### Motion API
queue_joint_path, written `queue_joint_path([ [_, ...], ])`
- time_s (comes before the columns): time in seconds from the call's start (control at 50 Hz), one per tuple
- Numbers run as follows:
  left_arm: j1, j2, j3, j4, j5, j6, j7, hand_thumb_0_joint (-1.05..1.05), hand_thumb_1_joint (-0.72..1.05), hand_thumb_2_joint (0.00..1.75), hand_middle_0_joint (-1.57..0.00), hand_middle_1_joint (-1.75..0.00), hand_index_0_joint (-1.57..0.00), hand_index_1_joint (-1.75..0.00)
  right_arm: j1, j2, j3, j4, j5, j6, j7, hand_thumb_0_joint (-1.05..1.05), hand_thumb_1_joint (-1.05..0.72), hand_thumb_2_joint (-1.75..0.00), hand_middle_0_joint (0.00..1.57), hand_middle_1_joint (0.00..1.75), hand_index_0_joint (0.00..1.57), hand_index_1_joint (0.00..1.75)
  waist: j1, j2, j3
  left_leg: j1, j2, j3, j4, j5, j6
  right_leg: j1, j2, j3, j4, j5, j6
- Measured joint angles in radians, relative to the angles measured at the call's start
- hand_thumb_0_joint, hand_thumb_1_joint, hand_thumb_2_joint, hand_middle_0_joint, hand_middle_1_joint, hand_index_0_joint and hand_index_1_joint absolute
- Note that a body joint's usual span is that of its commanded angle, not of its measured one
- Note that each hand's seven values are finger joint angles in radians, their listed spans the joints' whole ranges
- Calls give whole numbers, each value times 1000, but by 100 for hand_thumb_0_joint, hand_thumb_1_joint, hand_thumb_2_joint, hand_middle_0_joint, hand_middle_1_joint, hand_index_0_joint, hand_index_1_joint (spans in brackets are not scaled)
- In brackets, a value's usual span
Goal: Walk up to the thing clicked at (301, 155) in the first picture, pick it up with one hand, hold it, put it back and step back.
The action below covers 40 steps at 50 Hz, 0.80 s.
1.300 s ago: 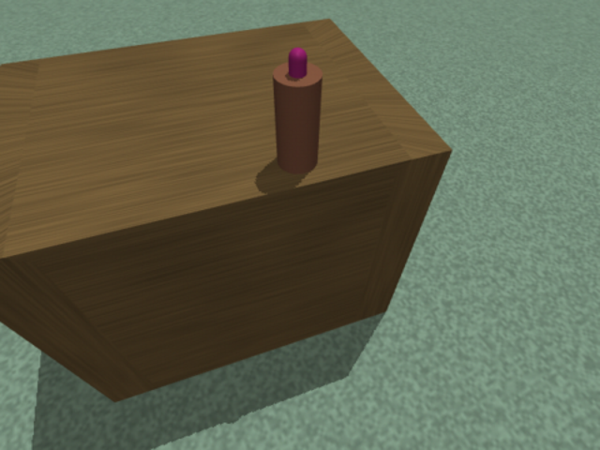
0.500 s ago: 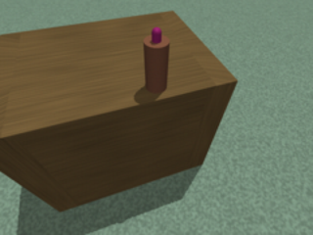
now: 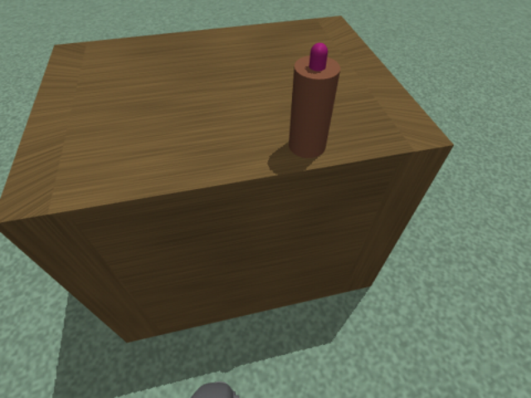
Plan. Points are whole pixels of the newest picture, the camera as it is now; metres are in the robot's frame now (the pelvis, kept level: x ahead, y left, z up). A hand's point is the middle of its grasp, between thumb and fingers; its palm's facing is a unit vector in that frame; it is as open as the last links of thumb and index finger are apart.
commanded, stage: walk up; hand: right
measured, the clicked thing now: (312, 101) +0.62 -0.06 +0.09
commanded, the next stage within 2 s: none
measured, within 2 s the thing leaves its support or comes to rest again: neither
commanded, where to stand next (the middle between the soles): +0.19 +0.09 m, yaw +15 degrees
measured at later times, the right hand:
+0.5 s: hand (369, 365) +0.21 -0.17 -0.18, palm faces -0.19 +0.92 -0.34, open 7.4 cm
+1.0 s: hand (333, 284) +0.35 -0.11 -0.16, palm faces -0.30 +0.87 -0.40, open 7.4 cm
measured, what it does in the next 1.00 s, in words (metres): walks ahead, turning left: left foot, then right foot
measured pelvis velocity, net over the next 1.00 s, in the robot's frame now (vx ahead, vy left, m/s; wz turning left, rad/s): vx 0.16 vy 0.10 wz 0.29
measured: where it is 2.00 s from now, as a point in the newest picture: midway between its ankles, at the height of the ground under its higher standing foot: outside the picture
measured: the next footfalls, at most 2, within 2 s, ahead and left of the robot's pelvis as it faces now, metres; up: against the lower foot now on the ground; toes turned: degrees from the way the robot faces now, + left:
left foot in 0.14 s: +0.16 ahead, +0.23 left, +0.00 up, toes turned +14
right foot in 0.48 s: +0.24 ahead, -0.03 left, +0.00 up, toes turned +13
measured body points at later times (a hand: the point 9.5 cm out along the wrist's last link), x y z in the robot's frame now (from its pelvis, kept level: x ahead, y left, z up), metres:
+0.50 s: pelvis +0.12 +0.08 -0.03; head +0.15 +0.07 +0.42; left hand +0.13 +0.42 -0.13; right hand +0.22 -0.21 -0.15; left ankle +0.10 +0.21 -0.74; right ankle +0.21 -0.02 -0.74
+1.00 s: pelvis +0.16 +0.10 -0.02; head +0.19 +0.12 +0.43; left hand +0.15 +0.43 -0.14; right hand +0.37 -0.16 -0.13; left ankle +0.12 +0.22 -0.74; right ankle +0.20 -0.03 -0.74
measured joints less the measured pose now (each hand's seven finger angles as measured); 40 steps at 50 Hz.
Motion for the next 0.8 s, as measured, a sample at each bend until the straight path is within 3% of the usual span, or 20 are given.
queue_joint_path([
  [0.1,39,59,20,-35,9,2,-10,0,90,90,-20,-30,-21,-30,26,-24,-30,-42,5,-9,24,0,-90,-90,20,30,20,30,2,-9,27,2,69,14,-176,78,-8,11,-67,-33,98,-86,46],
  [0.12,47,70,23,-40,10,6,-12,0,90,90,-20,-30,-21,-30,33,-27,-34,-50,8,-16,25,0,-90,-90,20,30,20,30,1,-15,25,22,68,28,-212,95,-5,2,-87,-35,146,-121,46],
  [0.16,60,91,27,-47,11,19,-13,0,90,90,-20,-30,-21,-30,43,-29,-43,-66,11,-37,15,0,-90,-90,20,30,20,30,-3,-46,28,34,28,53,-195,128,-15,-58,-143,-2,331,-202,0],
  [0.2,51,98,23,-41,-2,39,-12,0,91,90,-20,-30,-20,-30,52,-14,-39,-80,21,-53,1,0,-90,-90,20,30,20,30,-23,-59,33,21,-5,52,-137,89,-7,-157,-104,80,574,-282,-31],
  [0.26,31,99,5,-56,-19,35,-26,1,91,90,-20,-29,-20,-30,83,23,-9,-91,35,-57,-15,0,-90,-90,20,30,20,30,-30,-75,35,63,-39,46,-186,88,23,-283,-42,101,733,-255,-54],
  [0.32,33,82,-5,-80,-23,18,-46,1,91,90,-20,-29,-20,-30,120,45,18,-102,37,-69,-29,0,-90,-90,20,30,20,30,-30,-75,25,115,-62,35,-250,98,33,-344,-21,77,646,-221,-53],
  [0.38,42,60,-11,-99,-18,20,-52,0,91,90,-20,-29,-20,-30,148,56,33,-116,37,-82,-45,0,-90,-90,20,30,20,30,-30,-64,18,153,-75,18,-281,93,24,-364,-5,71,517,-178,-45],
  [0.48,60,30,-9,-116,-11,20,-41,0,91,90,-20,-30,-20,-30,139,51,51,-127,54,-76,-78,0,-90,-90,20,30,20,30,-13,-36,20,145,-78,-11,-188,8,-1,-306,26,65,297,16,-52],
  [0.54,45,0,-20,-109,-9,26,-37,0,91,90,-20,-30,-20,-30,91,47,52,-116,65,-59,-100,0,-90,-90,20,30,20,30,0,-8,32,100,-86,-44,-48,-115,15,-302,26,40,331,-20,-38],
  [0.6,26,-28,-36,-116,-12,31,-37,0,91,90,-20,-30,-20,-30,46,35,51,-112,67,-60,-109,0,-90,-90,20,30,20,30,20,-8,43,62,-94,-24,51,-170,20,-287,3,35,313,-28,-32],
  [0.68,10,-36,-49,-126,-12,33,-37,0,90,90,-20,-30,-21,-30,4,18,50,-112,67,-82,-109,0,-90,-90,20,30,20,30,32,-28,46,90,-78,17,-89,-113,17,-287,-28,31,307,-36,-18],
  [0.74,-4,-19,-49,-125,-27,49,-35,0,90,90,-20,-30,-21,-30,-16,17,46,-105,56,-100,-114,0,-90,-90,20,30,20,30,33,-60,49,142,-88,34,-243,53,16,-304,-57,34,369,-75,0],
  [0.8,-25,-9,-45,-101,-38,77,-30,0,90,90,-20,-30,-21,-30,-32,21,53,-91,53,-105,-114,0,-90,-90,20,30,20,30,32,-66,44,131,-82,20,-200,15,16,-299,-27,73,403,-169,-18],
])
